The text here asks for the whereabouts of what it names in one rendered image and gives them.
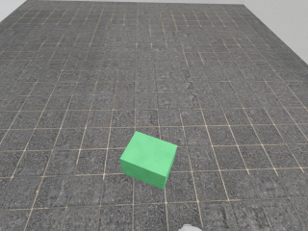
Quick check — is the carton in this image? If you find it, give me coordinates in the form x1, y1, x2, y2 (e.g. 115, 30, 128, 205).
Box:
119, 131, 178, 190

